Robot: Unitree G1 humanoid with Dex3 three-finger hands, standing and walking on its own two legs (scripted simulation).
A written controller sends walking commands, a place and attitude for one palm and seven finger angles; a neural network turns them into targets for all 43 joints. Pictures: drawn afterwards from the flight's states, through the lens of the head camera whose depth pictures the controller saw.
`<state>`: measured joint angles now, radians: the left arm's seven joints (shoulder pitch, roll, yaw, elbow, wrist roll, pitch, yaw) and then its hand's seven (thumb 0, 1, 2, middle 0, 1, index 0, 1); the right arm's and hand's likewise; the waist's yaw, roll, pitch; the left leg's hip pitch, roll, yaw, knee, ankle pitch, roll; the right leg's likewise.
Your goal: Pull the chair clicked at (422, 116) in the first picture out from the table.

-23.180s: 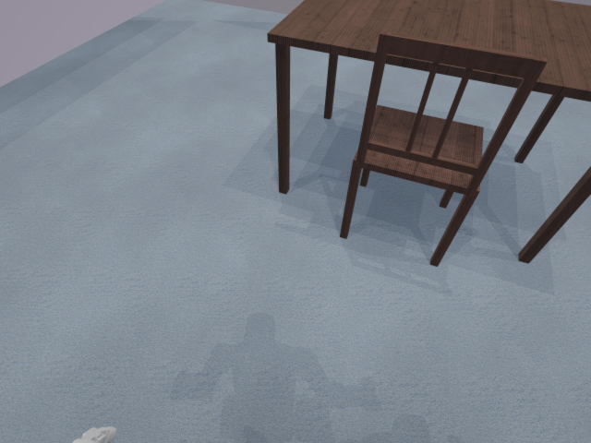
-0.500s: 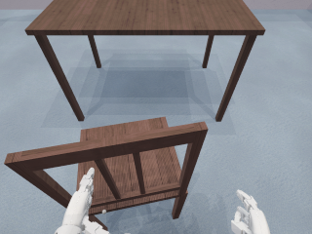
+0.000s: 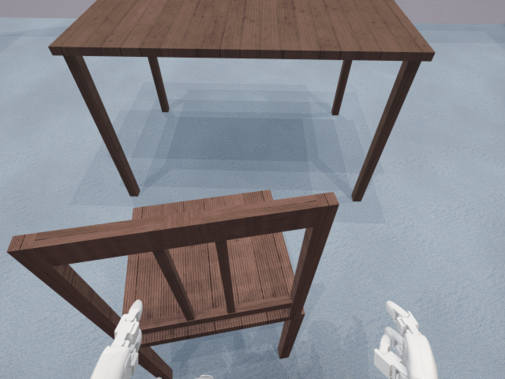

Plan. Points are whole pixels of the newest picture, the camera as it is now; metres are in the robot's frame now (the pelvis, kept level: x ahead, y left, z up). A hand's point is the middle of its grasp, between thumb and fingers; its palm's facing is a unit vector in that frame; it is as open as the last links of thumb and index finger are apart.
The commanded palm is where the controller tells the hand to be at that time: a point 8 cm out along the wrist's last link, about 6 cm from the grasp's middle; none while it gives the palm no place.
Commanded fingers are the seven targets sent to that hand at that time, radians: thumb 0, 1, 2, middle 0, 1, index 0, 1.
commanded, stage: draw the hand back to the body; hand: left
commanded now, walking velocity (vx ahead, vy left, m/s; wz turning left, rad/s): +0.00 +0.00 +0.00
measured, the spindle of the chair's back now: (177, 287) +0.28 +0.15 -0.04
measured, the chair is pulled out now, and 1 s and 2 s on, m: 0.59 0.59 0.58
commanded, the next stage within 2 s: step back with the hand held close in 1.54 s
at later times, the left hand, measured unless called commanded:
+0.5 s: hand (113, 351) +0.16 +0.18 +0.08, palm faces +0.01 -0.99 -0.13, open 17.1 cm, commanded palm +0.12 +0.24 +0.12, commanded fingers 0.00 -0.26 0.34 -0.04 -0.06 -0.04 -0.06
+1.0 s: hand (75, 333) +0.17 +0.22 +0.10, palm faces +0.14 -0.86 -0.49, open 10.0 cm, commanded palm +0.16 +0.28 +0.21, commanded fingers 0.00 0.65 0.78 -0.17 -0.25 -0.17 -0.25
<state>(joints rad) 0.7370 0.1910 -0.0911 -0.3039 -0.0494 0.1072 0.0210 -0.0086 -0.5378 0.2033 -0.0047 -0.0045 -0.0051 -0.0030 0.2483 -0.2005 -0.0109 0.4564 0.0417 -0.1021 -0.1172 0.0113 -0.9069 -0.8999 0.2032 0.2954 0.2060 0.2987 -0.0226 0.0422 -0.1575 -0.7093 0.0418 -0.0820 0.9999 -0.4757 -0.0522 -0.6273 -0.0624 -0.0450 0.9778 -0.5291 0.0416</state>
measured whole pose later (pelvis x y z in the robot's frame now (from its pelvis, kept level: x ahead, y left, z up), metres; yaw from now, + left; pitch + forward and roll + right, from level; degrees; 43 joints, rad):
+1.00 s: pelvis +0.03 -0.01 +0.05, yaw +0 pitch -1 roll +0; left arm 0.70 0.44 0.09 -0.42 -0.06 0.20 0.12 0.00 0.31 0.61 -0.14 -0.19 -0.41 -0.28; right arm 0.19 -0.21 0.06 0.63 0.03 -0.23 -0.14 0.01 -0.91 -0.90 0.20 0.30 0.21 0.30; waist 0.06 0.06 0.02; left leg -0.24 0.06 -0.06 0.62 -0.36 -0.07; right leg -0.17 -0.05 -0.05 0.61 -0.41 0.03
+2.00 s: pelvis -0.02 +0.00 +0.06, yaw +0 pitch +0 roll +0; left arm 0.63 0.42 0.36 -0.51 -0.05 -0.11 0.11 0.02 0.89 0.90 -0.21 -0.31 -0.22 -0.31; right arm 0.18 -0.25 -0.04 0.58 0.04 -0.02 -0.10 0.01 -0.91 -0.90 0.20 0.29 0.20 0.30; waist -0.01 0.03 0.07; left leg -0.28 0.06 0.01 0.50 -0.22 -0.05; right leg -0.23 -0.06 -0.04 0.52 -0.29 0.04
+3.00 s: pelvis -0.17 +0.01 +0.04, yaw +2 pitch +0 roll -5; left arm 0.54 0.49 0.48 -0.57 -0.06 -0.29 0.13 0.02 0.89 0.90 -0.21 -0.31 -0.21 -0.30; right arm 0.16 -0.17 -0.01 0.64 -0.01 -0.20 -0.07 0.01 -0.91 -0.90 0.20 0.30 0.21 0.30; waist 0.01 0.05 0.10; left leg -0.54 0.08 -0.10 0.53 -0.05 -0.02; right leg -0.26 0.05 -0.06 0.56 -0.31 -0.01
